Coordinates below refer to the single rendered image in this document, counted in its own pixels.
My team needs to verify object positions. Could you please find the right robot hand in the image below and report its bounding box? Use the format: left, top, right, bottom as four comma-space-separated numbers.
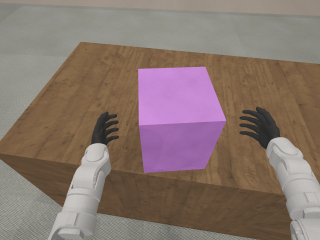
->
239, 106, 280, 149

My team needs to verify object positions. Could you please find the left robot hand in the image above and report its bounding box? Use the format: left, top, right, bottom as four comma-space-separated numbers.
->
91, 111, 119, 145

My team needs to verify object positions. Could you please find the carton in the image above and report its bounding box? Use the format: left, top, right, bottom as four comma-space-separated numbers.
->
138, 66, 226, 173

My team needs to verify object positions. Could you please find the left robot forearm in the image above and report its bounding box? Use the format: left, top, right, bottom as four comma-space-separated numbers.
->
47, 143, 111, 240

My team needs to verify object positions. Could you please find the pedestal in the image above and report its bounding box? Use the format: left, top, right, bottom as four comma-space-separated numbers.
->
0, 42, 320, 240

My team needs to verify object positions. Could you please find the right robot upper arm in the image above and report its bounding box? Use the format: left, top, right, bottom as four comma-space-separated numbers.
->
290, 218, 320, 240

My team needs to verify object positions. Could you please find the right robot forearm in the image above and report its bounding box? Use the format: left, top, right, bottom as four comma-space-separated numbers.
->
266, 137, 320, 221

